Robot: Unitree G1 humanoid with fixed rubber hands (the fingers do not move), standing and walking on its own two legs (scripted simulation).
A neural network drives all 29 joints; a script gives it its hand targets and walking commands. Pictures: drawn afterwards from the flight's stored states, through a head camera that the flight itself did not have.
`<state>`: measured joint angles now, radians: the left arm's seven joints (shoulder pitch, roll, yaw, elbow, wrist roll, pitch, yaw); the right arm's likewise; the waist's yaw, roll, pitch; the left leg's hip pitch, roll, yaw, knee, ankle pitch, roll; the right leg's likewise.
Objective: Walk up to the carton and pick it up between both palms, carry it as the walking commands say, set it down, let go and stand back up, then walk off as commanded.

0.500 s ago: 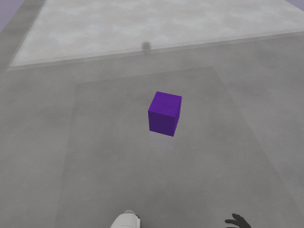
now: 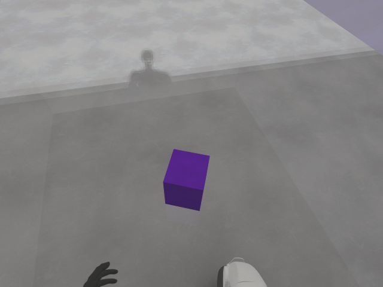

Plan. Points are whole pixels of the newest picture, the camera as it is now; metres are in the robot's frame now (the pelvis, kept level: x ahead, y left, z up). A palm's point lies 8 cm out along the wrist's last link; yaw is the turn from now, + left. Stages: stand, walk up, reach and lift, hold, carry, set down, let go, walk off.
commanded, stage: walk up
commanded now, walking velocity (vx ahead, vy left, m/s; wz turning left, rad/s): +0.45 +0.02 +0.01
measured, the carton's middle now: (186, 180) +0.73 -0.02 -0.66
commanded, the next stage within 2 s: none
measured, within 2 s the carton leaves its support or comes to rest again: neither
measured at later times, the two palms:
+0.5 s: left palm out of the picture +0.15 +0.25 -0.13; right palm (282, 236) +0.26 -0.24 -0.14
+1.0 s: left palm (90, 227) +0.30 +0.26 -0.14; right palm (259, 231) +0.28 -0.19 -0.16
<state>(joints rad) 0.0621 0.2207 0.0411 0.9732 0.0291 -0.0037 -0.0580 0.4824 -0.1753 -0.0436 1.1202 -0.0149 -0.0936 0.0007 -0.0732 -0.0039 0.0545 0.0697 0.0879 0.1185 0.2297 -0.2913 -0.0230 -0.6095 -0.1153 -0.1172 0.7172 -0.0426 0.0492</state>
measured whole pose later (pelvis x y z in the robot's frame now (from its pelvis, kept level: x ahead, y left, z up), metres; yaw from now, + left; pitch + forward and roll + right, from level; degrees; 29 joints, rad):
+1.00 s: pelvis +0.27 +0.04 +0.00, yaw +0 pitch -2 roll +0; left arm 0.21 0.14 0.01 1.11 0.01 0.00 0.03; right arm 0.25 -0.17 -0.02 1.12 -0.01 0.01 -0.03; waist -0.01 0.03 0.02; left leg -0.15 0.04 0.12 0.40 -0.22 0.01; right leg -0.18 -0.04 -0.10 0.41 -0.20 0.00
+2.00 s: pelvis +0.33 +0.05 +0.00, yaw -10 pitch -3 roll +0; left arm 0.26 0.17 0.03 1.14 0.01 0.00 0.03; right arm 0.31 -0.14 -0.02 1.16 -0.01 -0.01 -0.03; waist -0.01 0.00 0.04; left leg -0.13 0.03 0.13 0.40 -0.22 0.03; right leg -0.13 -0.05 -0.03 0.36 -0.18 0.05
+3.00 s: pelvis +0.32 +0.06 -0.01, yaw -17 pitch +0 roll +0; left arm 0.23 0.18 0.04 1.04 0.03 0.02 0.04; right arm 0.31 -0.16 -0.04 1.12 -0.03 0.02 -0.04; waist -0.02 0.02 0.02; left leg -0.23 0.05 0.19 0.49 -0.26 0.03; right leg -0.27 -0.04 -0.05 0.57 -0.30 0.03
